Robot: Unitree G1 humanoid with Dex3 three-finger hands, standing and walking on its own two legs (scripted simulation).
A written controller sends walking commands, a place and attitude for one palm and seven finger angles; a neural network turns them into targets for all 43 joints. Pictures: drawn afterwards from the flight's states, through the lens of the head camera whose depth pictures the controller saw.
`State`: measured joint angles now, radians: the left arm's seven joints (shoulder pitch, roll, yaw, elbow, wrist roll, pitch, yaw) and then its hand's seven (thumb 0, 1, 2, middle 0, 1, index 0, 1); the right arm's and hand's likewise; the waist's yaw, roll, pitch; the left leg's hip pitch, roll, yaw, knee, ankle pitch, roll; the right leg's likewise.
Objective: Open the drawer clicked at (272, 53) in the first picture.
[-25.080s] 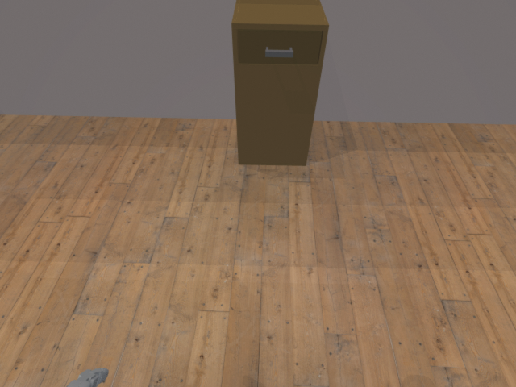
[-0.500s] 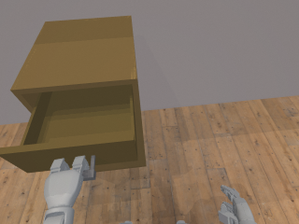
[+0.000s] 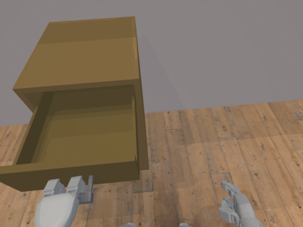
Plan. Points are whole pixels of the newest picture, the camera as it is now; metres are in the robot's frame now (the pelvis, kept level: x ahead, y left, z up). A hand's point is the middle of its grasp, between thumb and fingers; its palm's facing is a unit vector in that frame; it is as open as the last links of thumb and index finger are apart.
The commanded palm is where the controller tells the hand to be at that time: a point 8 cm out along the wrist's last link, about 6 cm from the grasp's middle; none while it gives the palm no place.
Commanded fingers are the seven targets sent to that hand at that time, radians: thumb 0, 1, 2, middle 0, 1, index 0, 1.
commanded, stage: pull the drawer open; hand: left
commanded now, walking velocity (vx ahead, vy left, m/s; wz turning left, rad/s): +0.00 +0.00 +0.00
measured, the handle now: (70, 190) +0.21 +0.24 -0.02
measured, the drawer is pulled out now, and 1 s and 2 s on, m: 0.27 0.30 0.29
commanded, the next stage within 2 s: open the thumb to release the handle in 0.42 s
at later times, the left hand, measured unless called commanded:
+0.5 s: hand out of the picture +0.12 +0.22 -0.04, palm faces -0.11 -0.12 -0.99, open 5.8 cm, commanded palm +0.11 +0.23 +0.02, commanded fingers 0.00 0.90 0.90 -0.40 -1.35 -0.40 -1.35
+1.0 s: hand out of the picture +0.13 +0.22 -0.03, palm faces -0.04 -0.09 -1.00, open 11.9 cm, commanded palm +0.11 +0.23 +0.02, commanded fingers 0.00 -0.50 0.30 -0.30 -1.20 -0.30 -1.20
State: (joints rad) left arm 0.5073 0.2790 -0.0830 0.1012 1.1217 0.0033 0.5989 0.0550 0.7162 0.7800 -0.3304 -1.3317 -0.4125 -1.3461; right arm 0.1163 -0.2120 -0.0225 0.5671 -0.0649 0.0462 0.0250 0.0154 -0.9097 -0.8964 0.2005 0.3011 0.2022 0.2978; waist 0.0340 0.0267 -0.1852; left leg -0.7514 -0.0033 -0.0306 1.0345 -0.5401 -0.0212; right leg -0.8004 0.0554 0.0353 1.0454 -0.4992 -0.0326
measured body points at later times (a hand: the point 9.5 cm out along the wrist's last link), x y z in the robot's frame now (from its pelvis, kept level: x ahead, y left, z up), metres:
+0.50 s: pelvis +0.00 -0.01 -0.01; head +0.04 -0.03 +0.44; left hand +0.13 +0.23 +0.02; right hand +0.21 -0.22 -0.10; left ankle -0.02 +0.14 -0.67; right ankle +0.00 -0.10 -0.67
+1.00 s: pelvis -0.02 -0.01 -0.01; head +0.03 -0.04 +0.44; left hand +0.13 +0.22 +0.02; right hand +0.19 -0.22 -0.11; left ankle -0.02 +0.14 -0.67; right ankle +0.00 -0.10 -0.67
